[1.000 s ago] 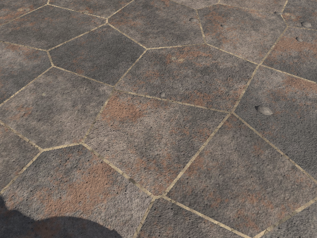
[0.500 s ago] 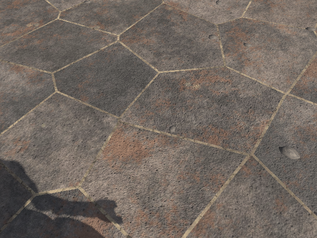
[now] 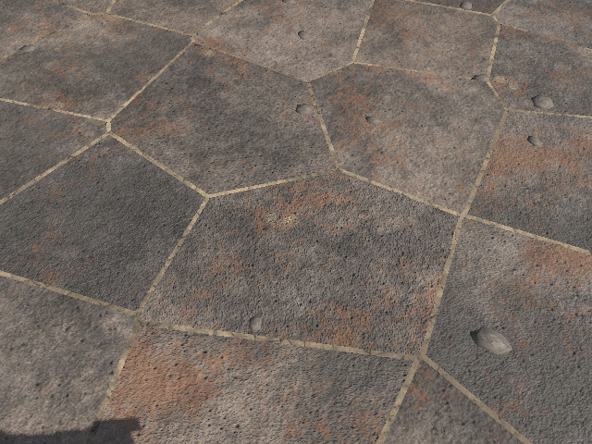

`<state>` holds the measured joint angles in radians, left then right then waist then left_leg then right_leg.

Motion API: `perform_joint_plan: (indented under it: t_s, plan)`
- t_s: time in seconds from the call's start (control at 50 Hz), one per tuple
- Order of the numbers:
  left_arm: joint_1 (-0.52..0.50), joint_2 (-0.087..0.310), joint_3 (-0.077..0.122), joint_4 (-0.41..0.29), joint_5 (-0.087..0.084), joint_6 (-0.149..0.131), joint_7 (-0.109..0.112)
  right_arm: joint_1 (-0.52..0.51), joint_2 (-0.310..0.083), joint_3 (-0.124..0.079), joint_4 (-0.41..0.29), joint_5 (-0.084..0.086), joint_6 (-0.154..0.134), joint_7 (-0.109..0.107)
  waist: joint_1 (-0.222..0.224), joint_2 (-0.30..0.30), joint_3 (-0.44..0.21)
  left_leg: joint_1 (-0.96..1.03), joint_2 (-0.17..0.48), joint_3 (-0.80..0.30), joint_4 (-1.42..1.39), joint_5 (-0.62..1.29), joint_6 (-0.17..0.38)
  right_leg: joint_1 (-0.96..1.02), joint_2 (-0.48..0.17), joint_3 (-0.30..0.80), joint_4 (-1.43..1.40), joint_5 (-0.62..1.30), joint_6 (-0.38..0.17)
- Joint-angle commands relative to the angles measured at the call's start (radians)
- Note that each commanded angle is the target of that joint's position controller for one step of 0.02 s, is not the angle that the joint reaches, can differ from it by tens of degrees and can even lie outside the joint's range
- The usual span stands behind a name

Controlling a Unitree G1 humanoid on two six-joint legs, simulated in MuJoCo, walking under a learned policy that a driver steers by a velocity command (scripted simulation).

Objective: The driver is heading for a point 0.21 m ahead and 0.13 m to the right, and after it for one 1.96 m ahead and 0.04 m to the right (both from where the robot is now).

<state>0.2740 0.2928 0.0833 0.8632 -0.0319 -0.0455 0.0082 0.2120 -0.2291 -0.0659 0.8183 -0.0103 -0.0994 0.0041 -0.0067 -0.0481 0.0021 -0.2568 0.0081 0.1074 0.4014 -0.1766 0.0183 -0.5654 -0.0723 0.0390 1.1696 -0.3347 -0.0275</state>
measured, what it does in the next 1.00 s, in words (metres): walks ahead: right foot, then left foot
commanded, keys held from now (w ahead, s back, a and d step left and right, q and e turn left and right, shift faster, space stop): w+e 0.12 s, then w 0.88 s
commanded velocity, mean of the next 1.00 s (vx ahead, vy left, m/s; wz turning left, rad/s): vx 0.50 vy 0.00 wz -0.19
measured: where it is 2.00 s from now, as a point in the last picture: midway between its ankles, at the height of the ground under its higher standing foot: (365, 248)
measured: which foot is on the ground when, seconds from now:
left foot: down 0.00-0.34, up 0.36-0.84, down 0.86-1.00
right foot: up 0.00-0.30, down 0.32-0.88, up 0.90-1.00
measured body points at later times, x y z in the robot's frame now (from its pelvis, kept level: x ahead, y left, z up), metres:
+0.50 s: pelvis +0.25 -0.09 +0.00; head +0.28 -0.11 +0.45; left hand +0.39 +0.16 -0.12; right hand +0.30 -0.38 -0.13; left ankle +0.25 +0.08 -0.65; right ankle +0.27 -0.18 -0.74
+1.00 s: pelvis +0.54 -0.07 -0.01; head +0.57 -0.07 +0.44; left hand +0.64 +0.19 -0.15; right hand +0.61 -0.36 -0.13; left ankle +0.62 +0.00 -0.74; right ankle +0.40 -0.19 -0.65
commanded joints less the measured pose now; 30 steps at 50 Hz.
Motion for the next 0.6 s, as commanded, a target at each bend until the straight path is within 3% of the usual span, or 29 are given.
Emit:
perform_joint_plan:
  t_s: [0.02, 0.08, 0.14, 0.24, 0.28, 0.3, 0.32, 0.34, 0.36, 0.38, 0.4, 0.42, 0.44, 0.46, 0.5, 0.56, 0.6]
  plan:
    - [0.014, 0.019, 0.012, -0.078, 0.004, 0.016, 0.001, -0.032, -0.115, -0.031, -0.035, -0.006, -0.021, -0.004, 0.025, 0.143, 0.010, 0.066, 0.281, -0.182, -0.268, 0.130, 0.171, -0.131, -0.072, 0.061, -0.022, 0.102, 0.011]
    - [-0.049, 0.013, 0.010, -0.107, 0.013, 0.016, -0.010, -0.010, -0.143, -0.042, -0.013, -0.005, -0.019, -0.016, 0.016, 0.117, 0.018, 0.103, 0.269, -0.071, -0.273, 0.198, 0.162, -0.153, -0.070, 0.054, -0.175, 0.250, 0.018]
    - [-0.161, -0.006, -0.003, -0.141, 0.016, 0.009, -0.032, 0.023, -0.169, -0.050, 0.005, 0.003, -0.012, -0.025, -0.023, 0.103, 0.044, 0.115, 0.257, 0.010, -0.277, 0.187, 0.143, -0.100, -0.055, -0.001, -0.357, 0.353, 0.009]
    - [-0.270, 0.013, -0.006, -0.192, 0.015, 0.010, -0.050, 0.100, -0.212, -0.065, 0.058, 0.037, 0.013, -0.016, -0.044, 0.102, 0.092, 0.255, 0.313, 0.017, -0.231, 0.192, 0.136, -0.084, -0.020, -0.047, -0.519, 0.213, -0.035]
    - [-0.227, 0.043, 0.007, -0.192, 0.019, 0.006, -0.053, 0.088, -0.234, -0.069, 0.071, 0.045, 0.024, -0.015, 0.002, 0.129, 0.055, 0.289, 0.316, 0.035, -0.120, 0.421, 0.117, 0.030, 0.028, -0.094, -0.570, 0.135, -0.069]
    - [-0.100, 0.072, 0.028, -0.154, 0.020, 0.003, -0.052, 0.070, -0.231, -0.065, 0.075, 0.046, 0.032, -0.016, 0.077, 0.122, -0.017, 0.262, 0.281, 0.077, 0.041, 0.577, 0.092, 0.219, 0.078, -0.132, -0.630, 0.184, -0.092]
    - [0.072, 0.139, 0.063, -0.097, 0.017, 0.004, -0.043, 0.091, -0.196, -0.049, 0.077, 0.034, 0.034, -0.019, 0.142, 0.091, -0.122, 0.137, 0.229, 0.111, 0.265, 0.576, 0.055, 0.496, 0.102, -0.117, -0.614, 0.231, -0.119]
    - [0.194, 0.268, 0.093, -0.078, 0.022, 0.005, -0.026, 0.142, -0.114, -0.018, 0.037, 0.002, 0.022, -0.013, 0.140, -0.130, -0.250, -0.235, 0.125, 0.128, 0.673, 0.140, -0.018, 0.857, -0.158, 0.299, -0.631, 0.211, -0.247]
    - [0.203, 0.264, 0.079, -0.084, 0.015, 0.000, -0.026, 0.159, -0.082, -0.001, 0.041, 0.014, -0.009, -0.004, 0.110, -0.204, -0.389, -0.412, -0.008, -0.066, 0.909, -0.418, -0.042, 0.946, -0.317, 0.715, -0.840, 0.118, -0.361]
    - [0.164, 0.189, 0.054, -0.089, 0.023, -0.010, -0.033, 0.065, -0.154, -0.023, 0.027, 0.059, -0.027, 0.004, 0.133, -0.098, -0.307, -0.513, 0.041, -0.159, 0.979, -0.380, -0.022, 0.889, -0.297, 0.613, -0.864, 0.117, -0.310]
    - [0.103, 0.150, 0.043, -0.093, 0.024, -0.018, -0.033, 0.002, -0.150, -0.020, 0.010, 0.068, -0.034, 0.003, 0.114, -0.082, -0.198, -0.549, 0.087, -0.144, 0.956, -0.306, 0.003, 0.767, -0.257, 0.461, -0.853, 0.167, -0.269]
    - [0.025, 0.111, 0.030, -0.101, 0.024, -0.021, -0.034, -0.017, -0.146, -0.022, 0.016, 0.047, -0.032, -0.006, 0.077, -0.024, -0.123, -0.513, 0.131, -0.142, 0.882, -0.222, 0.010, 0.622, -0.217, 0.350, -0.868, 0.232, -0.240]
    - [-0.031, 0.071, 0.019, -0.108, 0.032, -0.026, -0.034, -0.008, -0.152, -0.030, 0.025, 0.033, -0.021, -0.011, 0.039, -0.033, -0.086, -0.442, 0.159, -0.153, 0.819, -0.167, 0.014, 0.508, -0.183, 0.273, -0.898, 0.283, -0.220]
    - [-0.053, 0.057, 0.015, -0.110, 0.039, -0.031, -0.034, 0.021, -0.140, -0.030, 0.034, 0.032, -0.006, -0.010, 0.011, -0.050, -0.075, -0.383, 0.170, -0.161, 0.791, -0.128, 0.015, 0.443, -0.166, 0.238, -0.934, 0.285, -0.214]
    - [-0.049, 0.067, 0.018, -0.099, 0.036, -0.046, -0.030, 0.036, -0.114, -0.027, 0.043, 0.027, 0.017, -0.011, -0.011, -0.026, -0.055, -0.368, 0.169, -0.157, 0.731, -0.074, 0.004, 0.401, -0.160, 0.193, -0.990, 0.328, -0.227]
    - [-0.002, 0.089, 0.023, -0.069, 0.033, -0.053, -0.015, -0.046, -0.105, -0.024, 0.020, 0.013, 0.027, -0.015, 0.000, 0.008, -0.005, -0.451, 0.165, -0.159, 0.571, 0.059, -0.023, 0.422, -0.156, 0.132, -1.027, 0.399, -0.226]
    - [0.023, 0.090, 0.021, -0.052, 0.031, -0.050, -0.006, -0.097, -0.093, -0.019, 0.009, 0.013, 0.024, -0.009, 0.015, -0.002, 0.012, -0.458, 0.150, -0.152, 0.447, 0.172, -0.029, 0.438, -0.134, 0.082, -1.035, 0.395, -0.204]
Keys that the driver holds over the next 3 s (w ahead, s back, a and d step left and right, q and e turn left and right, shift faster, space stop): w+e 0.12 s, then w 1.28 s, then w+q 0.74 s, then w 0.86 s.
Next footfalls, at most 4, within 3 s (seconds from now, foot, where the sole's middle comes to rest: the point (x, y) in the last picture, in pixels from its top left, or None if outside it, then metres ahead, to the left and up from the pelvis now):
0.32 right None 0.30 -0.19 -0.78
0.86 left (301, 374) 0.66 -0.01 -0.78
1.42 right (408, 285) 0.92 -0.30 -0.78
1.98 left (325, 199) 1.23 -0.08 -0.78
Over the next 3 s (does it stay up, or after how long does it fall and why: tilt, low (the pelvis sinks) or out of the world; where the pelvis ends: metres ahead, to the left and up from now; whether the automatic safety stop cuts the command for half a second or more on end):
stays up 1.65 -0.06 -0.02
